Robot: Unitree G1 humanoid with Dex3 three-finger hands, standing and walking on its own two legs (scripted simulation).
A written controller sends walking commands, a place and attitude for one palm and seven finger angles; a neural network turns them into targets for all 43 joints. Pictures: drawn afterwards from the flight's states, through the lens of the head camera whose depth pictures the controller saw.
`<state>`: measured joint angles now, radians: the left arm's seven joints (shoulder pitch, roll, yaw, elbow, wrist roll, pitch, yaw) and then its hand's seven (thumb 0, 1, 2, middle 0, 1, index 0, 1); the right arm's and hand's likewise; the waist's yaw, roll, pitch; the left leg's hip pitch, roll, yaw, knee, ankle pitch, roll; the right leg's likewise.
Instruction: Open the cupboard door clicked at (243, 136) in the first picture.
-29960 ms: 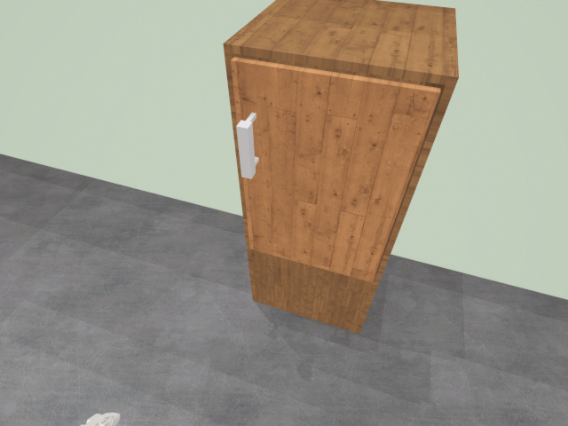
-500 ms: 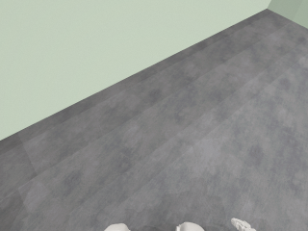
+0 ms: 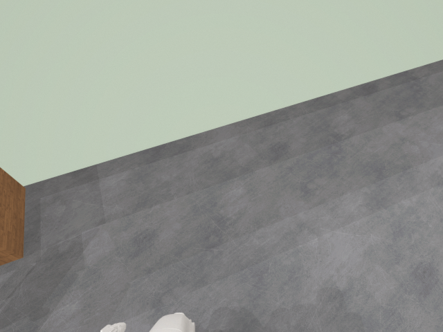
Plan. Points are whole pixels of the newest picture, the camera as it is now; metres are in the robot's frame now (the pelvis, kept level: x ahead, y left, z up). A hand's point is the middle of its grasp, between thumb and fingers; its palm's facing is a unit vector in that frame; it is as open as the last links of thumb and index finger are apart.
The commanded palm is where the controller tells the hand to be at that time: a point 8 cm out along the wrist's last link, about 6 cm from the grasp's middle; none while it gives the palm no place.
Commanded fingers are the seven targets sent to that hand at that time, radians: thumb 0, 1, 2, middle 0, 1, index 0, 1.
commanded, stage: turn to face it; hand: left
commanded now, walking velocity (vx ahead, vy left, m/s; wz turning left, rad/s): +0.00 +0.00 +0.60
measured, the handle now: out of the picture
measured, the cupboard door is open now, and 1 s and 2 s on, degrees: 44 44 44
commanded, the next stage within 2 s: take the last steps up to it in 1.92 s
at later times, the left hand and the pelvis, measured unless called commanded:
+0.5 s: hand out of the picture +0.08 +0.22 -0.16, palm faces +0.29 -0.91 -0.30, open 7.4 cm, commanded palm none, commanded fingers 0.00 0.90 0.90 -0.20 -0.30 -0.20 -0.30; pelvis +0.02 -0.02 -0.01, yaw +17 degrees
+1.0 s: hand out of the picture -0.06 +0.19 -0.19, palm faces +0.60 -0.76 -0.25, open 7.4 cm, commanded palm none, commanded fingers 0.00 0.90 0.90 -0.20 -0.30 -0.20 -0.30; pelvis +0.03 -0.02 -0.01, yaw +36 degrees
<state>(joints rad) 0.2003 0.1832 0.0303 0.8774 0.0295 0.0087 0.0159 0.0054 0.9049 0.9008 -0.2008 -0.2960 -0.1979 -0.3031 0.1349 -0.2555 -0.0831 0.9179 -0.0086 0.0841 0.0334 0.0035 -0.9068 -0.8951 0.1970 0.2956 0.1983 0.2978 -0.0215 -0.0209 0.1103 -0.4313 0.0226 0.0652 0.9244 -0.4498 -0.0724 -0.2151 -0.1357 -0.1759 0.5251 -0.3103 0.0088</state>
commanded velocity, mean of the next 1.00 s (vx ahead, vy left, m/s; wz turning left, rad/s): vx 0.00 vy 0.00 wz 0.60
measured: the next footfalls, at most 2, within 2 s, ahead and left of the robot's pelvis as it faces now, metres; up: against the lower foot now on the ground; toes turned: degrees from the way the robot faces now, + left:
left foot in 0.12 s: +0.04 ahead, +0.13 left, +0.00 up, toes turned +10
right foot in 0.50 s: +0.10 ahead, -0.13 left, +0.00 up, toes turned +15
